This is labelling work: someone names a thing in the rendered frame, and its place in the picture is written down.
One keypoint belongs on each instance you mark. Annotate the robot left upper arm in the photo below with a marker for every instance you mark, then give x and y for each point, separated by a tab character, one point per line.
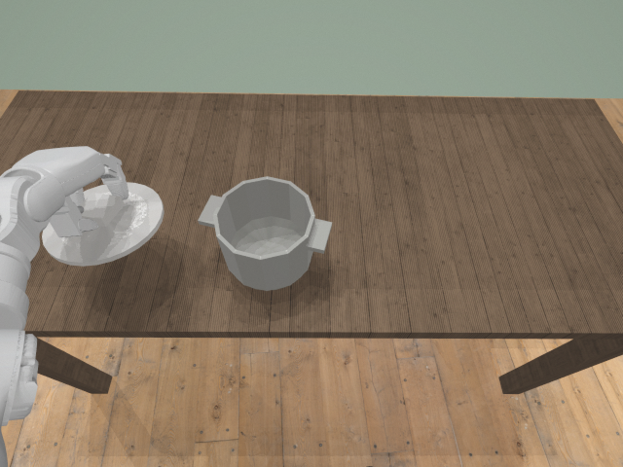
18	379

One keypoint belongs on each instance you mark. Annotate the knob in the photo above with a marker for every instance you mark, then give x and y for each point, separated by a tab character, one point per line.
101	208

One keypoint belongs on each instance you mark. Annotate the table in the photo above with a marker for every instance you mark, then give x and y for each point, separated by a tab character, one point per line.
452	218

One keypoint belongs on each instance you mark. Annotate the robot left forearm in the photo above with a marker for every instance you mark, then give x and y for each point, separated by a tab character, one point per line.
29	196

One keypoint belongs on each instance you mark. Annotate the left robot hand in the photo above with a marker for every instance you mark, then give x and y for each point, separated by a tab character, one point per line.
75	168

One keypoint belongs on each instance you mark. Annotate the pot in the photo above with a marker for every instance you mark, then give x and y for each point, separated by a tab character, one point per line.
267	231

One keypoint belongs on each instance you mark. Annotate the lid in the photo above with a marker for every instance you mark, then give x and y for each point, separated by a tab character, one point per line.
134	225

